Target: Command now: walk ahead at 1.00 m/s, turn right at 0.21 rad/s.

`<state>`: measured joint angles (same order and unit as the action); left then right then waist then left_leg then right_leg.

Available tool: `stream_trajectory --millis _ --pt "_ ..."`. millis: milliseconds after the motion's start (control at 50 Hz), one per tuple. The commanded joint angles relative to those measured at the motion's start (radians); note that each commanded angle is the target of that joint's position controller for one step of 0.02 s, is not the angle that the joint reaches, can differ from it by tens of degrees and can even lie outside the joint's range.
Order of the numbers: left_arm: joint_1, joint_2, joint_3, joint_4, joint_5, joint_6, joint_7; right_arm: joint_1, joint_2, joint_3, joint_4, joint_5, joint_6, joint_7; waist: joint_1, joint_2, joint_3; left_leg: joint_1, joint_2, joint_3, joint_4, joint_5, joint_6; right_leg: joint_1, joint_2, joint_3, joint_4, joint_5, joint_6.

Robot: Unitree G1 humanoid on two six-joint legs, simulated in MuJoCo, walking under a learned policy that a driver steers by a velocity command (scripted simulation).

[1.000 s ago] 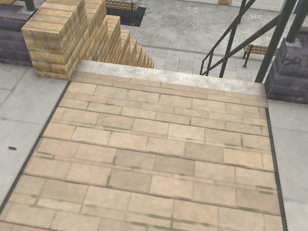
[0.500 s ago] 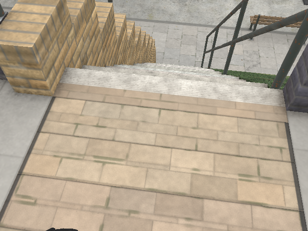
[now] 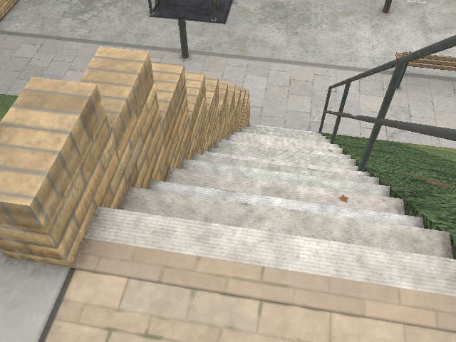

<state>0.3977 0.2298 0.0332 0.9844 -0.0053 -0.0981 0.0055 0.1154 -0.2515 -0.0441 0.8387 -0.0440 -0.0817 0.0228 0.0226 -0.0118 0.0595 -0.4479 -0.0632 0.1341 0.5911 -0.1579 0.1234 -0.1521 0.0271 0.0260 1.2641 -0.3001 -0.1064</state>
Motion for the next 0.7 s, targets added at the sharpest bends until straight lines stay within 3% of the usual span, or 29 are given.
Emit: stream_trajectory --millis 20,60,100,140,160,220,240,260,300,320,340,360,380,400,420,440,460,480,500,520,540,560,580,600,620,640,660,680,700 --pt "-0.061 0.070 0.009 -0.117 0.008 -0.009 -0.009 0.197 -0.062 -0.032 0.047 -0.009 -0.024 -0.005 -0.048 -0.055 -0.079 0.428 0.340 -0.505 -0.377 -0.209 0.108 -0.504 -0.117 0.085 0.124 0.058 -0.029" --pt "-0.018 0.032 0.001 -0.111 0.033 0.035 -0.033 0.210 -0.034 -0.018 0.077 0.005 -0.043 -0.010 0.008 0.006 -0.025 0.270 0.301 -0.371 -0.438 -0.181 0.055 -0.434 -0.149 0.085 0.069 0.067 -0.008" --pt "-0.074 0.028 0.001 -0.140 0.034 0.059 -0.044 0.227 -0.050 -0.018 0.091 0.026 -0.060 -0.005 0.019 0.038 0.032 0.227 0.281 -0.247 -0.483 -0.095 0.012 -0.500 -0.172 0.068 0.017 0.124 0.008" --pt "-0.189 0.034 -0.002 -0.185 0.026 0.070 -0.048 0.241 -0.052 -0.016 0.092 0.026 -0.067 -0.001 0.001 0.030 0.072 0.222 0.217 -0.084 -0.512 0.082 -0.043 -0.555 -0.157 0.017 -0.090 0.245 0.007" --pt "-0.240 0.022 -0.009 -0.215 0.022 0.067 -0.050 0.255 -0.059 -0.014 0.090 0.024 -0.074 0.001 -0.006 0.059 0.088 0.201 0.211 -0.033 -0.516 0.193 -0.056 -0.541 -0.154 -0.016 -0.173 0.316 0.002" --pt "-0.356 0.031 -0.016 -0.252 0.015 0.055 -0.060 0.322 -0.061 -0.002 0.104 0.038 -0.078 -0.013 -0.035 0.017 0.108 0.290 0.162 0.105 -0.509 0.553 -0.112 -0.508 -0.087 -0.161 -0.378 0.433 -0.021" --pt "-0.381 0.021 -0.024 -0.275 0.013 0.053 -0.067 0.338 -0.095 -0.005 0.107 0.036 -0.083 -0.023 -0.032 0.060 0.104 0.323 0.203 0.106 -0.508 0.597 -0.114 -0.477 -0.096 -0.166 -0.466 0.476 -0.039" --pt "-0.381 0.043 -0.019 -0.268 0.016 0.050 -0.070 0.355 -0.097 -0.001 0.112 0.037 -0.077 -0.033 -0.031 0.040 0.097 0.409 0.198 0.136 -0.476 0.803 -0.126 -0.465 -0.047 -0.213 -0.504 0.480 -0.055" --pt "-0.306 0.065 -0.013 -0.252 0.021 0.050 -0.069 0.360 -0.154 -0.008 0.096 0.036 -0.052 -0.065 0.017 0.108 0.027 0.525 0.238 0.160 -0.310 1.155 -0.142 -0.370 0.023 -0.258 -0.540 0.420 -0.082" --pt "-0.235 0.095 -0.002 -0.238 0.023 0.054 -0.066 0.337 -0.185 -0.015 0.082 0.034 -0.038 -0.082 0.070 0.130 -0.023 0.537 0.266 0.156 -0.202 1.271 -0.142 -0.271 0.056 -0.261 -0.544 0.366 -0.092" --pt "-0.057 0.137 0.018 -0.188 0.028 0.055 -0.060 0.282 -0.207 -0.025 0.059 0.031 -0.019 -0.091 0.158 0.127 -0.097 0.499 0.271 0.147 0.024 1.329 -0.140 -0.094 0.097 -0.252 -0.554 0.321 -0.102" --pt "0.185 0.180 0.046 -0.118 0.030 0.055 -0.045 0.213 -0.231 -0.038 0.030 0.025 -0.002 -0.092 0.266 0.110 -0.189 0.400 0.279 0.114 0.338 1.259 -0.140 0.139 0.092 -0.181 -0.599 0.323 -0.135" --pt "0.257 0.199 0.067 -0.092 0.018 0.053 -0.015 0.141 -0.219 -0.047 0.017 0.043 0.007 -0.076 0.302 -0.009 -0.175 0.232 0.138 0.113 0.777 0.565 -0.149 0.272 0.018 -0.054 -0.765 0.431 -0.185" --pt "0.161 0.293 0.086 -0.098 0.021 0.063 0.005 0.189 -0.072 -0.013 -0.056 0.024 -0.009 -0.059 0.112 -0.253 -0.150 -0.170 -0.005 0.029 1.105 -0.415 -0.178 0.467 -0.146 0.195 -0.576 1.148 -0.226" --pt "0.158 0.351 0.105 -0.132 0.025 0.066 0.013 0.257 -0.064 0.005 -0.138 0.054 -0.021 -0.056 0.088 -0.149 -0.402 -0.349 0.012 -0.187 1.187 -0.381 -0.203 0.665 -0.316 0.526 -0.697 1.143 -0.421" --pt "0.096 0.314 0.108 -0.170 0.013 0.078 0.019 0.192 -0.101 0.012 -0.151 0.041 -0.037 -0.052 0.085 0.014 -0.328 -0.390 0.055 -0.231 1.093 -0.320 -0.188 0.534 -0.323 0.612 -0.831 0.839 -0.413" --pt "0.157 0.118 0.039 -0.058 0.101 0.013 -0.050 0.261 -0.116 0.016 -0.163 -0.038 -0.028 -0.014 0.063 0.164 -0.318 -0.341 0.093 -0.416 1.064 -0.387 -0.260 0.413 -0.385 0.547 -0.808 0.911 -0.396" --pt "0.050 0.077 0.040 -0.062 0.121 -0.010 -0.066 0.265 -0.121 0.007 -0.140 -0.047 -0.025 -0.033 -0.021 0.204 -0.146 -0.267 0.130 -0.364 0.861 -0.338 -0.241 0.121 -0.313 0.457 -0.854 1.023 -0.361" --pt "-0.007 0.115 0.044 -0.077 0.117 -0.027 -0.079 0.289 -0.111 0.012 -0.156 -0.065 -0.023 -0.050 -0.096 0.112 -0.096 -0.165 0.155 -0.316 0.756 -0.347 -0.246 -0.093 -0.272 0.366 -0.895 1.159 -0.359" --pt "-0.073 0.127 0.047 -0.108 0.090 -0.043 -0.084 0.281 -0.107 0.020 -0.169 -0.039 -0.016 -0.052 -0.129 0.034 -0.091 -0.123 0.175 -0.269 0.698 -0.351 -0.245 -0.203 -0.247 0.294 -0.910 1.158 -0.333" --pt "-0.077 0.136 0.047 -0.117 0.087 -0.059 -0.069 0.239 -0.119 0.025 -0.182 -0.012 -0.013 -0.050 -0.113 0.047 -0.154 -0.052 0.183 -0.218 0.580 -0.267 -0.251 -0.269 -0.184 0.208 -0.916 1.096 -0.275" --pt "-0.074 0.197 0.061 -0.136 0.092 -0.063 -0.066 0.221 -0.095 0.031 -0.174 0.002 -0.002 -0.038 -0.125 0.047 -0.169 0.006 0.162 -0.164 0.515 -0.148 -0.254 -0.308 -0.138 0.156 -0.904 1.106 -0.205" --pt "-0.066 0.229 0.071 -0.159 0.098 -0.062 -0.061 0.205 -0.087 0.037 -0.158 0.003 -0.003 -0.013 -0.108 0.081 -0.163 0.074 0.133 -0.122 0.402 -0.048 -0.249 -0.359 -0.084 0.088 -0.897 1.082 -0.112" --pt "-0.090 0.251 0.077 -0.181 0.086 -0.052 -0.061 0.191 -0.037 0.051 -0.138 -0.002 0.010 0.025 -0.107 0.045 -0.158 0.173 0.099 -0.075 0.342 0.015 -0.246 -0.402 -0.023 -0.008 -0.873 1.064 -0.018" --pt "-0.117 0.261 0.072 -0.195 0.088 -0.046 -0.069 0.219 -0.026 0.050 -0.112 -0.002 0.022 0.063 -0.128 -0.002 -0.163 0.262 0.079 -0.076 0.330 0.116 -0.234 -0.430 -0.008 -0.051 -0.855 1.051 0.054" --pt "-0.149 0.177 0.058 -0.197 -0.054 0.001 -0.026 0.331 -0.034 0.021 -0.045 0.057 0.062 -0.004 -0.141 0.096 -0.248 0.232 -0.038 0.051 0.345 0.339 -0.163 -0.211 0.019 -0.094 -0.789 1.082 0.032" --pt "-0.161 0.154 0.035 -0.216 -0.055 0.017 -0.005 0.443 -0.011 0.026 0.016 0.063 0.080 -0.034 -0.160 -0.062 -0.264 0.247 -0.006 0.001 0.403 0.365 -0.119 -0.173 -0.018 -0.122 -0.726 1.116 0.058" --pt "-0.262 0.215 0.016 -0.275 0.121 -0.032 -0.051 0.545 -0.078 -0.003 0.007 -0.006 0.021 0.032 -0.277 -0.142 -0.040 0.380 0.053 -0.095 0.508 0.123 -0.200 -0.452 -0.142 -0.101 -0.654 1.277 0.114" --pt "-0.475 0.319 0.055 -0.326 0.136 -0.044 -0.052 0.790 -0.104 -0.030 0.074 -0.010 -0.003 0.038 -0.391 -0.028 -0.114 0.452 0.022 -0.080 0.496 0.068 -0.190 -0.460 -0.156 -0.102 -0.403 1.295 0.119"
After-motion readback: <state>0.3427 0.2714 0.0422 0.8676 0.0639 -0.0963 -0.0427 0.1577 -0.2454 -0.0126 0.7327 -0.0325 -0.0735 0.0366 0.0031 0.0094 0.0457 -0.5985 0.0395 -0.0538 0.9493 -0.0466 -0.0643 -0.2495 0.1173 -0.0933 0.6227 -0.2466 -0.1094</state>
